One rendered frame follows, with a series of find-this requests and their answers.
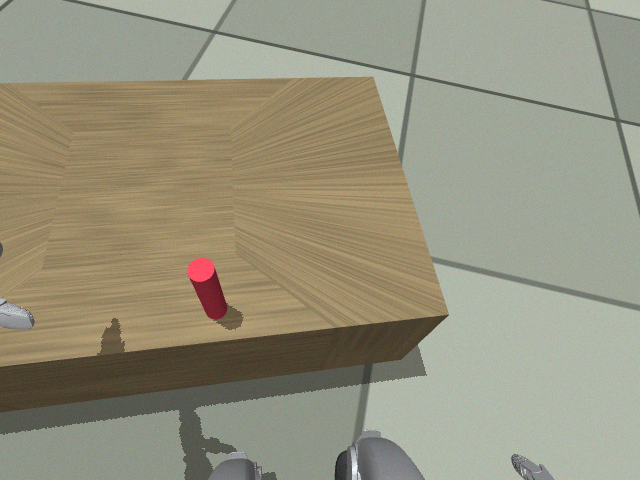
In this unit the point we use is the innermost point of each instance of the can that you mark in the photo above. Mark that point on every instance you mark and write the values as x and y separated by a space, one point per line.
205 281

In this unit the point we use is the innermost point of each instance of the left robot hand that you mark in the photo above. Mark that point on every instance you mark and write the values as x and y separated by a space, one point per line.
13 316

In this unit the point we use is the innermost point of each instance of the right robot hand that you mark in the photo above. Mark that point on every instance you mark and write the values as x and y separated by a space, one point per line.
528 470

